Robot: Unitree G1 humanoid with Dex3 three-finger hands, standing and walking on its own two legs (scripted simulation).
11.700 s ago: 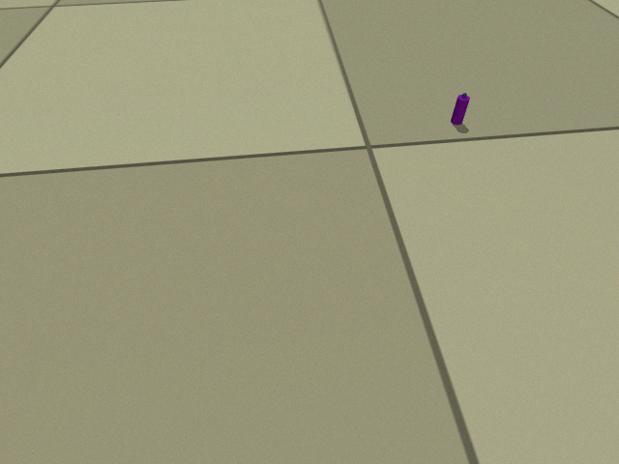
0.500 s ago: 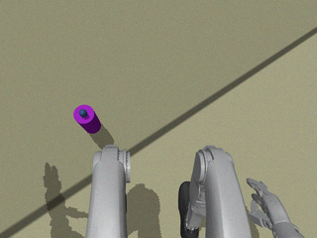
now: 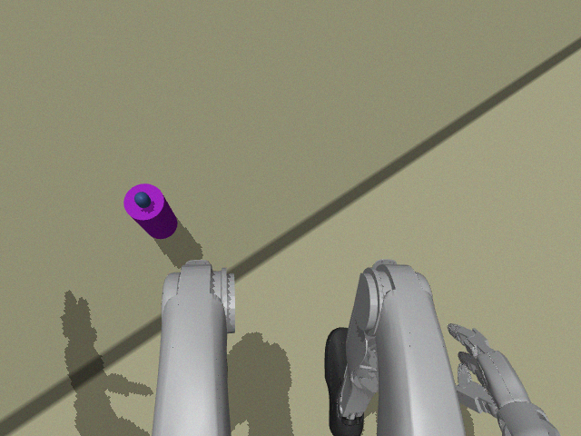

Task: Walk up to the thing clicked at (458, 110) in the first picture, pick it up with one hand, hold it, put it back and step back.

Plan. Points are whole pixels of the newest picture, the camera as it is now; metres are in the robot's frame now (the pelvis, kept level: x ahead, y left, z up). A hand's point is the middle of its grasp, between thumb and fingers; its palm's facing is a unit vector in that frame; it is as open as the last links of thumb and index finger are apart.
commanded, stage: approach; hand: left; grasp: from the side
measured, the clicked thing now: (152, 212) +0.44 +0.26 -0.28
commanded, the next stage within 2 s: close in in 0.60 s
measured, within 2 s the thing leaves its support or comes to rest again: neither
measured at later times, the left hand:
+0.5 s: hand (14, 229) +0.36 +0.39 -0.14, palm faces +0.25 -0.97 +0.02, open 17.5 cm
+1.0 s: hand (121, 234) +0.39 +0.29 -0.25, palm faces +0.25 -0.97 +0.04, open 17.6 cm
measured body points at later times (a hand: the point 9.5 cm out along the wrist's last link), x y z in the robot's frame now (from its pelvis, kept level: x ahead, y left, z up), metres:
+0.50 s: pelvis +0.00 +0.00 -0.05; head +0.21 +0.13 +0.32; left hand +0.34 +0.44 -0.14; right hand +0.19 -0.26 -0.12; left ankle +0.08 +0.13 -0.33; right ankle +0.11 -0.13 -0.33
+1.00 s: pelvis -0.02 +0.02 -0.09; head +0.21 +0.18 +0.27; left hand +0.37 +0.34 -0.25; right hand +0.16 -0.25 -0.12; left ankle +0.08 +0.13 -0.33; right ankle +0.11 -0.13 -0.33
